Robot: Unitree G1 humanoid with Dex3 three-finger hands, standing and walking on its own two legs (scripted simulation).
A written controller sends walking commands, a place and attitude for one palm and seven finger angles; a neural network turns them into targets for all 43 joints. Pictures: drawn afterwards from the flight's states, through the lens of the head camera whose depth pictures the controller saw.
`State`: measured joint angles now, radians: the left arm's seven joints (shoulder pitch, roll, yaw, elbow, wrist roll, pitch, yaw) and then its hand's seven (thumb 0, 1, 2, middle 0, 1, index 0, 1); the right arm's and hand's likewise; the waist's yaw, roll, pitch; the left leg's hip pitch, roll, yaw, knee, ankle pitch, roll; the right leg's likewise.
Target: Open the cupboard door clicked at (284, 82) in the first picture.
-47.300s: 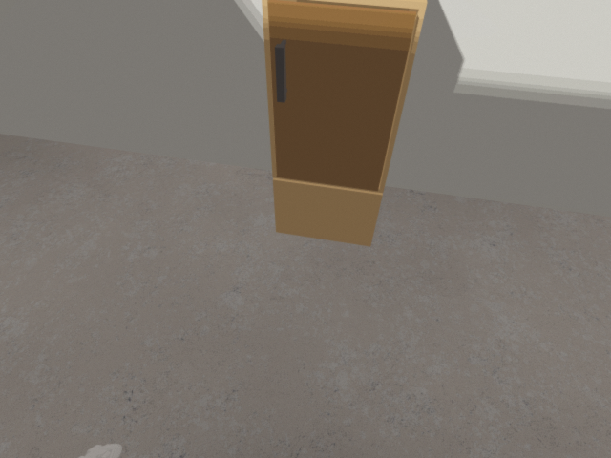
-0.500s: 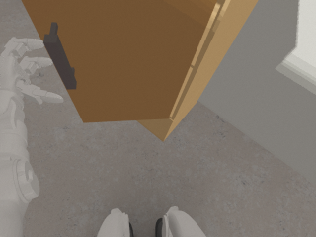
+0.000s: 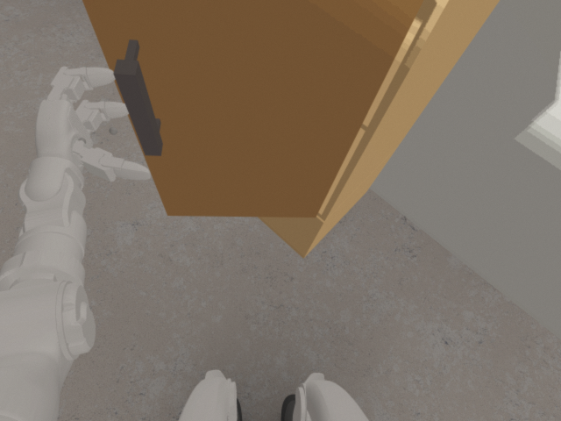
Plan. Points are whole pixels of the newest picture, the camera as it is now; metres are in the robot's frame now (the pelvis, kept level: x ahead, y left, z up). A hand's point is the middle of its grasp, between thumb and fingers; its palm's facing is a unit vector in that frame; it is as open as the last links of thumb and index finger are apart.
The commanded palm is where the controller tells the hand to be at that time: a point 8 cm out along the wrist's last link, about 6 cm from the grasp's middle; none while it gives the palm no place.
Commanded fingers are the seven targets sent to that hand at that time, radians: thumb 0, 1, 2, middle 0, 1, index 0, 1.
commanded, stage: slide the fingers in behind the handle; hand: left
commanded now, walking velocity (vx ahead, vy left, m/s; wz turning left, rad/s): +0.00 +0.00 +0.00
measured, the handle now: (144, 102) +0.54 +0.19 +0.07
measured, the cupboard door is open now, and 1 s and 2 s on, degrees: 45 43 52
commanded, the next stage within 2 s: close the thumb around the handle in 0.74 s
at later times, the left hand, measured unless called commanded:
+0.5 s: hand (158, 129) +0.50 +0.16 +0.06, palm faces +0.03 -1.00 +0.01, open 14.3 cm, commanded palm +0.47 +0.20 +0.07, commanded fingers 0.00 -0.50 0.30 -0.30 -1.20 -0.30 -1.20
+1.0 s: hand (156, 131) +0.49 +0.16 +0.06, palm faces +0.03 -1.00 -0.02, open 13.4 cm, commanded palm +0.47 +0.20 +0.07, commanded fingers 0.00 0.00 0.52 -0.34 -1.25 -0.34 -1.25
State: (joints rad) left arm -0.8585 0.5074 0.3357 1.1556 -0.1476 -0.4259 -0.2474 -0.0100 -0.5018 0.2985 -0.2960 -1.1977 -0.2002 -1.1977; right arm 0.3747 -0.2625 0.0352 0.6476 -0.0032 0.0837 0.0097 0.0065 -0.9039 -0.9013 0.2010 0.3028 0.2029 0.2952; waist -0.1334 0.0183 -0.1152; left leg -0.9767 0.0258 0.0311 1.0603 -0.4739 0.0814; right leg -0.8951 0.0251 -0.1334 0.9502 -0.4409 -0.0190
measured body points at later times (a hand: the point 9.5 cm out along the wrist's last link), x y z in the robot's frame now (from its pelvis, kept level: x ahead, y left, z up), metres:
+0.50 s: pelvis +0.00 -0.01 +0.00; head +0.12 +0.02 +0.43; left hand +0.49 +0.22 +0.06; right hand +0.02 -0.27 -0.11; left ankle +0.01 +0.06 -0.67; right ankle +0.00 -0.12 -0.67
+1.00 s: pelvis +0.00 -0.02 +0.00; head +0.12 +0.00 +0.43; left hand +0.48 +0.22 +0.07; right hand +0.00 -0.29 -0.11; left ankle +0.01 +0.06 -0.67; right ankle +0.00 -0.12 -0.67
